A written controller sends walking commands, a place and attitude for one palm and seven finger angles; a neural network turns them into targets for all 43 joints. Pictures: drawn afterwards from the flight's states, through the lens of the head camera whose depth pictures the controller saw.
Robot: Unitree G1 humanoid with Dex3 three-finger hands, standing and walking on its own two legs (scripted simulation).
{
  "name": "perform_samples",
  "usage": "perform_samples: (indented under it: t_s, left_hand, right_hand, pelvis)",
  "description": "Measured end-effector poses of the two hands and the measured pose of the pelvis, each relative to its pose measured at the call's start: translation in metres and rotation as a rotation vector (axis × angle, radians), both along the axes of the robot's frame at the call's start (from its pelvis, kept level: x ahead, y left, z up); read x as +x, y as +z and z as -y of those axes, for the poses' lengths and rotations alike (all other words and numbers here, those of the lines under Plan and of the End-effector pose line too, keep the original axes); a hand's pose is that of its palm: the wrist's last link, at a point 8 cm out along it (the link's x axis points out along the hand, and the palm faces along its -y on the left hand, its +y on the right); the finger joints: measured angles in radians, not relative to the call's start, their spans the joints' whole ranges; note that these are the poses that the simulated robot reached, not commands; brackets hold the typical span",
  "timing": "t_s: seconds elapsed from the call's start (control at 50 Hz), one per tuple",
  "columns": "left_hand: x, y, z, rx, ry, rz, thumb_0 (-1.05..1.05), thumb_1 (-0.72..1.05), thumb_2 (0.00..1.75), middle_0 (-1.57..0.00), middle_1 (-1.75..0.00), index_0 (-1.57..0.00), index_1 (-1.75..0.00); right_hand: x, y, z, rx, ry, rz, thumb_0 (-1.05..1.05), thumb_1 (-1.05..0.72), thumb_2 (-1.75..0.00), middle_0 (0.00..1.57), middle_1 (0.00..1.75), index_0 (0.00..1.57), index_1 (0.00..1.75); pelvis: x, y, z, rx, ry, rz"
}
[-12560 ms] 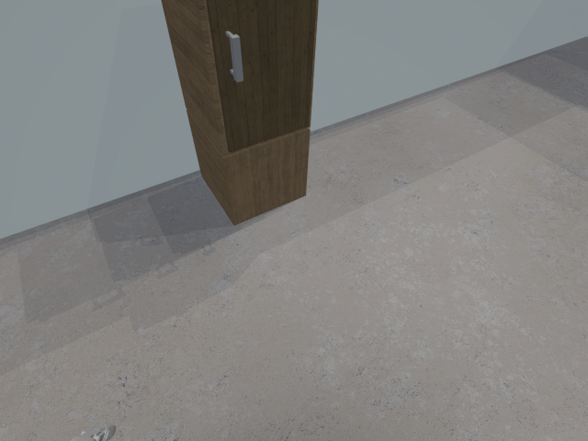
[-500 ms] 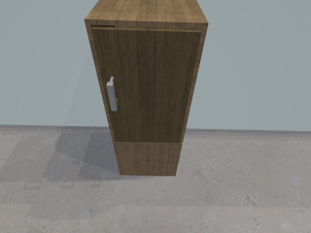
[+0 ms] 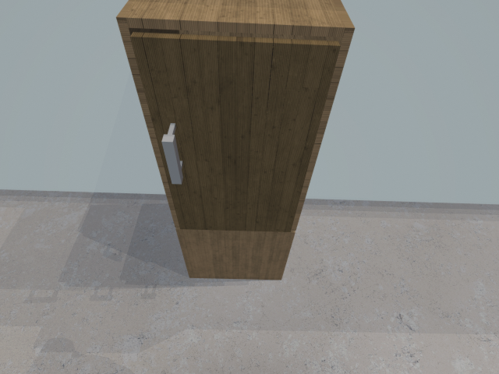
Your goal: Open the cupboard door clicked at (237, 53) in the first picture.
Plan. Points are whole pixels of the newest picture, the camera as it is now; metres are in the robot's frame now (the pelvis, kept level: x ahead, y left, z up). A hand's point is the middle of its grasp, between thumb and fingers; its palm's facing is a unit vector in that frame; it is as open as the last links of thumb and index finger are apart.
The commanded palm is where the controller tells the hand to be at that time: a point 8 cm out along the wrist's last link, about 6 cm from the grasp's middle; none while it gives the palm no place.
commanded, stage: come to a stop and stand still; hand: left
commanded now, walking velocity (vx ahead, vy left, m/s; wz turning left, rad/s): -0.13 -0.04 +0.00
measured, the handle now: (174, 154) +0.54 +0.20 +0.01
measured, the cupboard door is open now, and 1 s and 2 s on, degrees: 0 0 0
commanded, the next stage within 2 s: look again from close up in 0.70 s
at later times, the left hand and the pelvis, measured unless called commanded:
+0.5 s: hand out of the picture +0.01 +0.21 -0.17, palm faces -0.01 -0.98 -0.22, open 7.4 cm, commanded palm none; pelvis -0.05 +0.02 -0.01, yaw -2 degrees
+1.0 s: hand out of the picture -0.03 +0.19 -0.17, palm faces -0.03 -0.98 -0.20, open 7.4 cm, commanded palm none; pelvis -0.02 +0.01 +0.00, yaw -2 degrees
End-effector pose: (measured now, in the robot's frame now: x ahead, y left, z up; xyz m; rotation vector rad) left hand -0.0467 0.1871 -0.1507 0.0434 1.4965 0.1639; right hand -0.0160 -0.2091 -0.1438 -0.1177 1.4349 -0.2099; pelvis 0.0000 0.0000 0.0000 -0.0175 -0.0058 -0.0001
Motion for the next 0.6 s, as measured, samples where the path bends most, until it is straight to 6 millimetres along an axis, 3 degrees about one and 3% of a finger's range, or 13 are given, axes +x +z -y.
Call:
perform_samples:
  t_s: [0.1, 0.24, 0.4, 0.5, 0.6]
  left_hand:
    - [0.031, 0.005, -0.023, 0.058, -0.048, 0.061, 0.03, 0.92, 0.9, -0.21, -0.3, -0.2, -0.3]
    - [0.06, 0.007, -0.047, 0.142, -0.079, 0.188, 0.02, 0.92, 0.9, -0.2, -0.3, -0.19, -0.3]
    - [0.057, 0.001, -0.061, 0.112, -0.135, 0.246, 0.01, 0.91, 0.9, -0.2, -0.3, -0.19, -0.3]
    - [0.049, 0.011, -0.068, 0.102, -0.143, 0.272, 0.01, 0.9, 0.9, -0.2, -0.3, -0.2, -0.3]
    - [0.03, 0.016, -0.072, 0.105, -0.143, 0.239, 0.01, 0.9, 0.9, -0.2, -0.3, -0.2, -0.3]
  right_hand:
    - [0.012, 0.003, 0.013, -0.023, -0.022, 0.065, 0.02, -0.94, -0.9, 0.21, 0.3, 0.2, 0.3]
    - [0.01, -0.009, 0.028, -0.024, -0.015, 0.072, 0.01, -0.92, -0.9, 0.2, 0.29, 0.2, 0.3]
    - [0.024, 0.002, 0.016, -0.034, 0.041, 0.237, 0.0, -0.91, -0.9, 0.2, 0.29, 0.2, 0.3]
    - [0.018, 0.004, -0.001, -0.005, 0.078, 0.259, 0.0, -0.91, -0.9, 0.2, 0.29, 0.2, 0.3]
    - [0.009, 0.004, -0.005, 0.012, 0.086, 0.237, 0.0, -0.92, -0.9, 0.21, 0.29, 0.2, 0.3]
  pelvis:
    - [-0.002, 0.001, 0.0, 0.006, -0.024, 0.008]
    - [-0.017, -0.008, 0.006, -0.003, -0.011, 0.004]
    - [-0.042, -0.013, -0.015, -0.012, -0.032, 0.03]
    - [-0.05, -0.008, -0.023, 0.005, -0.027, 0.027]
    - [-0.054, -0.003, -0.027, 0.014, -0.029, 0.015]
